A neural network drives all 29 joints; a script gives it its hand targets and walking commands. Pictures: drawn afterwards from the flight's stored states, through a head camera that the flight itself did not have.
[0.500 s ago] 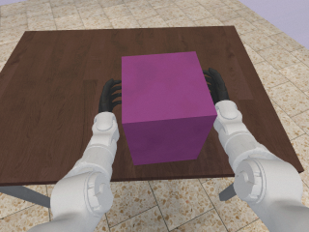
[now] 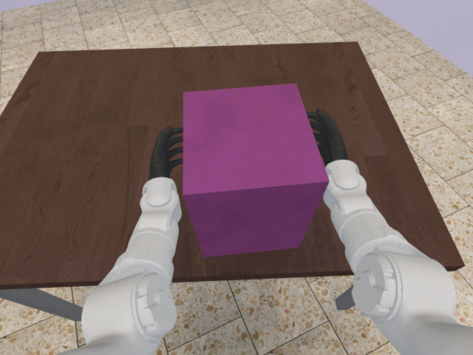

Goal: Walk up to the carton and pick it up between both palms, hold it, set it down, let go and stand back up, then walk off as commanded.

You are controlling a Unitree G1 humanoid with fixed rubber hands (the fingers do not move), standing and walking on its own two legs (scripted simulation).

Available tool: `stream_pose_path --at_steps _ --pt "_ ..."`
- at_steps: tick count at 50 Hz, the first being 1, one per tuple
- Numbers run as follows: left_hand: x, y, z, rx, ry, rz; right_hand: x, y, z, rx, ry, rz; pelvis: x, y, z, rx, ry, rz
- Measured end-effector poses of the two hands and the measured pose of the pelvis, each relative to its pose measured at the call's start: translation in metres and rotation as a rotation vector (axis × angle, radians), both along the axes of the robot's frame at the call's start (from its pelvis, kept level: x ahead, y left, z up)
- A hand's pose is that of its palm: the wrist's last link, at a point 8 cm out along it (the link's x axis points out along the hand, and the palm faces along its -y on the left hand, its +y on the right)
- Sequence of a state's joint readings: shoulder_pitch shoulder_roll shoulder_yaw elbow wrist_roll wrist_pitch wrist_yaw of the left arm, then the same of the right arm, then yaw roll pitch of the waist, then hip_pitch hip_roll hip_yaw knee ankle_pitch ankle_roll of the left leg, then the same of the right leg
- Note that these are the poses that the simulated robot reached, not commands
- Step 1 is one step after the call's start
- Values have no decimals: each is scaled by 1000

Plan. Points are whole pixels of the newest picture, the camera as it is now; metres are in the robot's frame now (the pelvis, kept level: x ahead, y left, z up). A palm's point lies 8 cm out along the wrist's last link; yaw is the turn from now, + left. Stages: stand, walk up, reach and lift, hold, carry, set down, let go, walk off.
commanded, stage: reach and lift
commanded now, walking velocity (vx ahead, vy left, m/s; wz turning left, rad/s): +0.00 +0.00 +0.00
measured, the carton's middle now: (246, 176) +0.45 +0.02 +0.00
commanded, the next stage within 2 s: none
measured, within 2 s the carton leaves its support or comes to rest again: leaves its support in 1.12 s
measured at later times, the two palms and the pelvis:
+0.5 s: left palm (162, 173) +0.43 +0.16 +0.05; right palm (332, 156) +0.45 -0.13 +0.07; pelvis +0.00 +0.00 +0.00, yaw +0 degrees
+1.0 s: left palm (155, 187) +0.40 +0.17 +0.05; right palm (329, 171) +0.42 -0.12 +0.07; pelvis -0.02 +0.01 +0.00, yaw +0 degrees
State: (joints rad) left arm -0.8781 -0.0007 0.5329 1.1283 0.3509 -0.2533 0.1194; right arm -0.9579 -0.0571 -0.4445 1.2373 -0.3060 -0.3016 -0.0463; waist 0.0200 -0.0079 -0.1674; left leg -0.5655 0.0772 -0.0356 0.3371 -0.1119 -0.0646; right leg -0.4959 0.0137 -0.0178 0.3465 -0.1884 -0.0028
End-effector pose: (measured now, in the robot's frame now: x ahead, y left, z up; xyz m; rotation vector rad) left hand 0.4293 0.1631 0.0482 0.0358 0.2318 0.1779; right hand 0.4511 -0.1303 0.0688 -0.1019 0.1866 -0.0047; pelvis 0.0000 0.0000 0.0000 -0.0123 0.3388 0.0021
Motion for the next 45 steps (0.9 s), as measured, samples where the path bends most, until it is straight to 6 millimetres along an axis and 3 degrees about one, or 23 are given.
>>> stream_pose_path --at_steps 31,45 --pt "-2 1 0 -13 3 5 -2 1 0 -1 -2 -8 -1 1 1 -2 -1 0" --pt "-18 5 0 -42 13 39 -20 9 0 -1 -5 -21 -11 5 1 -7 -18 -1"
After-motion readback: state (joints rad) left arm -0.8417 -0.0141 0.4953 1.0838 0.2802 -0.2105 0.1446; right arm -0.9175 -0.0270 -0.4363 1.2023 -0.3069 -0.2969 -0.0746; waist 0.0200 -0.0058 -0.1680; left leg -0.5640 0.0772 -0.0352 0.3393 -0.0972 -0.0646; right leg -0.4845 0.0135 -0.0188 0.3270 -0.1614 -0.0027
